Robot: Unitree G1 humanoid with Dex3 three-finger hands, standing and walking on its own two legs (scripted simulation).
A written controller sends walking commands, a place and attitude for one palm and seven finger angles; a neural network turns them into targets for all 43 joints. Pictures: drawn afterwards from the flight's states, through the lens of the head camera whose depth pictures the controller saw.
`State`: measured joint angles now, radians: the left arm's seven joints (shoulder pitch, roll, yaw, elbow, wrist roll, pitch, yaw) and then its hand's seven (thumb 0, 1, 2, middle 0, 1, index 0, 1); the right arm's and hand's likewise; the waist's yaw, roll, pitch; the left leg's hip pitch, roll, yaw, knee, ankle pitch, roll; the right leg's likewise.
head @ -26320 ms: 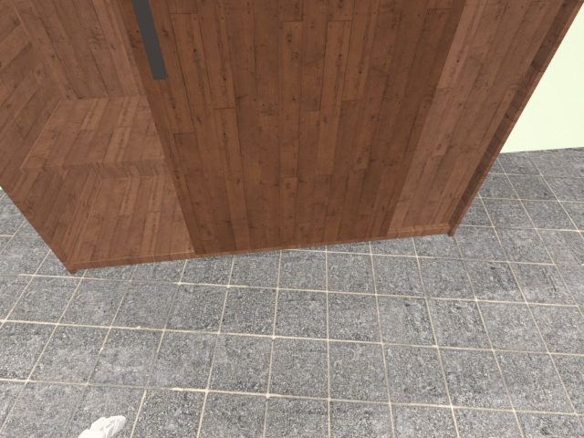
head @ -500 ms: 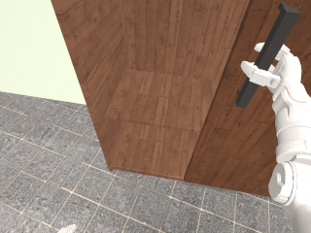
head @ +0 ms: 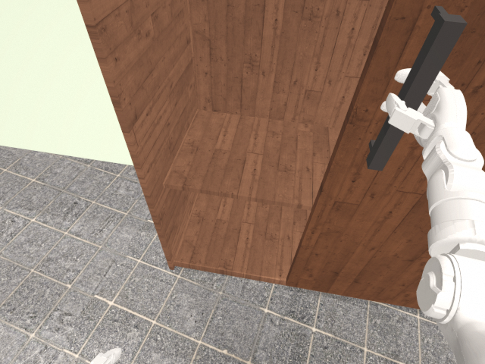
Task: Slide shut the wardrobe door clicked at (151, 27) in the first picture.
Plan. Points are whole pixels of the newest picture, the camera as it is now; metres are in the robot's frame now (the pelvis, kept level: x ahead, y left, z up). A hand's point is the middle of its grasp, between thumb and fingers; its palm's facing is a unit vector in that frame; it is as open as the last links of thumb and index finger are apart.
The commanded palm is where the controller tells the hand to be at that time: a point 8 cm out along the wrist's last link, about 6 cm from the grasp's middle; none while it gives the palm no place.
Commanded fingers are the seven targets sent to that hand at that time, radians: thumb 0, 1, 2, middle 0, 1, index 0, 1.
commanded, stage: grip the handle and tug to test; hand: right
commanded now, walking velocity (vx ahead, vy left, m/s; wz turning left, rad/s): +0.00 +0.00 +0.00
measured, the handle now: (402, 99) +0.52 -0.20 +0.20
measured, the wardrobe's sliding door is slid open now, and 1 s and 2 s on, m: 0.49 0.49 0.49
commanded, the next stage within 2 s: tug the door sideways, standing still in 0.38 s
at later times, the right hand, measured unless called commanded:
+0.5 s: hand (396, 113) +0.47 -0.17 +0.21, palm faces +0.08 +1.00 +0.00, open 6.2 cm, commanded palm +0.43 -0.22 +0.21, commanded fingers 0.00 -0.90 -0.90 0.45 1.40 0.45 1.40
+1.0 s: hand (394, 111) +0.47 -0.17 +0.21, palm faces +0.15 +0.99 -0.03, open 6.3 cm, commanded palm +0.44 -0.17 +0.21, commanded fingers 0.00 -0.90 -0.90 0.45 1.40 0.45 1.40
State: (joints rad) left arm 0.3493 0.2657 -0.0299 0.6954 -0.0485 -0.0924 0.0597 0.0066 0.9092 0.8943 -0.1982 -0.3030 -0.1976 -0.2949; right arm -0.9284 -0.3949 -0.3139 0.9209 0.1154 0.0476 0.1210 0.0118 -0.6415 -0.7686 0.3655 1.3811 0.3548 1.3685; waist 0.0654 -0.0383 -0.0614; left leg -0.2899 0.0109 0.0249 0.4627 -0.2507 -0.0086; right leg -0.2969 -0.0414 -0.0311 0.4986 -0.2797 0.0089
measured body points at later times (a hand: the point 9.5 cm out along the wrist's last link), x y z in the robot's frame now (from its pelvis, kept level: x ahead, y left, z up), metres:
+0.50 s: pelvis +0.03 +0.00 +0.00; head +0.03 +0.01 +0.45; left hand +0.12 +0.26 -0.11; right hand +0.46 -0.23 +0.21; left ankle -0.01 +0.13 -0.74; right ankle -0.02 -0.12 -0.74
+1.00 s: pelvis +0.02 +0.00 +0.00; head +0.03 +0.01 +0.45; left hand +0.14 +0.23 -0.12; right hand +0.45 -0.22 +0.22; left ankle -0.01 +0.13 -0.74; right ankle -0.02 -0.12 -0.74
